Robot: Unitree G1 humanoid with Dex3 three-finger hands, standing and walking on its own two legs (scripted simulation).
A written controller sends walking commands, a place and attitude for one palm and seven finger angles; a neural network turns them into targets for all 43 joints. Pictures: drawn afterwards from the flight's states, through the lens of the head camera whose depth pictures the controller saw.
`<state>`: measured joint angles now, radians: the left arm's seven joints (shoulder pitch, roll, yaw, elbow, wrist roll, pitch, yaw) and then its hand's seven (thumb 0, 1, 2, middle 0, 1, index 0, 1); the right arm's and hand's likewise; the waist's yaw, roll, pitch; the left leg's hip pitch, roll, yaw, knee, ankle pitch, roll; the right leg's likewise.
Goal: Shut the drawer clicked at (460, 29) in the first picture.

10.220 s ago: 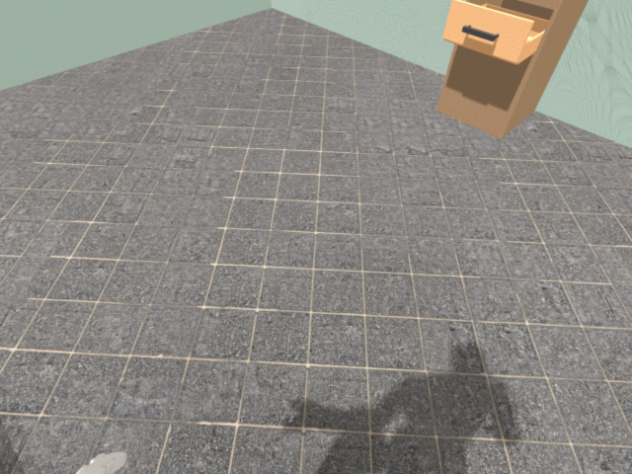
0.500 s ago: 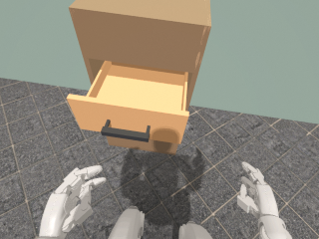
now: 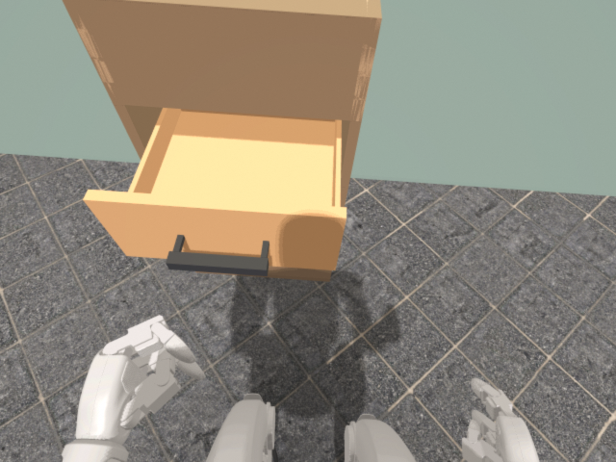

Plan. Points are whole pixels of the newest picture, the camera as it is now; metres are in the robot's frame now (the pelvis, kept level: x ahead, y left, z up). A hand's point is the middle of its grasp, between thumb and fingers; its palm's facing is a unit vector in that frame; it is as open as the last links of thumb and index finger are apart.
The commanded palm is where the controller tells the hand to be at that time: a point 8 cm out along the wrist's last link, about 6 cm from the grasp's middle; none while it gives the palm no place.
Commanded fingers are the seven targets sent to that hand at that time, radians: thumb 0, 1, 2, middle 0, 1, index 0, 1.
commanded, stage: raise the hand and make a fist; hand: left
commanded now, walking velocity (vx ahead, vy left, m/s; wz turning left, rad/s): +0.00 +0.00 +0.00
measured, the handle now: (220, 253) +0.43 +0.16 -0.07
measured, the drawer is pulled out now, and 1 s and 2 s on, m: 0.21 0.21 0.21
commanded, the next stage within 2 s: bring the fist close to the handle in 0.92 s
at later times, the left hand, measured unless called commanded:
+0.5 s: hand (200, 371) +0.22 +0.13 +0.03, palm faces -0.03 -1.00 +0.02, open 3.3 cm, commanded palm +0.21 +0.18 +0.03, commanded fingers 0.00 0.90 0.90 -1.40 -1.60 -1.40 -1.60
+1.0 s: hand (204, 361) +0.23 +0.13 +0.03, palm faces -0.02 -1.00 +0.00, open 3.3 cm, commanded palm +0.21 +0.18 +0.03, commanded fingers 0.00 0.90 0.90 -1.40 -1.60 -1.40 -1.60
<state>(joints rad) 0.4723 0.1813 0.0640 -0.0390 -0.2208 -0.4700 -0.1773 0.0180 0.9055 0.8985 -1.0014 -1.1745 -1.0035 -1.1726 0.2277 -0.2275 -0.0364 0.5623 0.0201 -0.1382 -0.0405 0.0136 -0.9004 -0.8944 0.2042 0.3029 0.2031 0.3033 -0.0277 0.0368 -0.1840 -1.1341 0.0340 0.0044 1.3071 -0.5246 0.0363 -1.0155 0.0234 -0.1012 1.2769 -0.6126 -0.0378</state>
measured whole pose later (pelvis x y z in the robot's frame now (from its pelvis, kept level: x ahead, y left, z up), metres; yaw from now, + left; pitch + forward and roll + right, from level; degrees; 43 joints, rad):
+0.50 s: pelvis +0.00 +0.01 -0.01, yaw +0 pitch +21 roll -4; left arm 0.42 0.14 -0.08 -0.09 -0.12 -0.45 -0.06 0.02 0.90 0.90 -1.38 -1.58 -1.38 -1.58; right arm 0.18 -0.19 0.03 0.44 0.00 -0.04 0.00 0.01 -0.90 -0.89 0.21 0.30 0.21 0.30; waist 0.00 0.04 -0.20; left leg -1.18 0.02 0.00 1.36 -0.54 0.05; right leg -1.05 0.01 -0.11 1.32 -0.64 -0.02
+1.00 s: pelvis +0.01 +0.01 -0.01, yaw +0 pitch +22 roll -3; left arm 0.42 0.16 -0.06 -0.06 -0.12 -0.47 -0.03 0.02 0.90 0.90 -1.39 -1.60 -1.40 -1.60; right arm 0.20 -0.22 0.01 0.45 0.00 -0.03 0.00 0.01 -0.90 -0.89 0.20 0.30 0.20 0.30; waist -0.02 0.04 -0.20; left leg -1.17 0.03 0.01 1.35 -0.55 0.04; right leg -1.05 0.02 -0.10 1.31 -0.64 -0.03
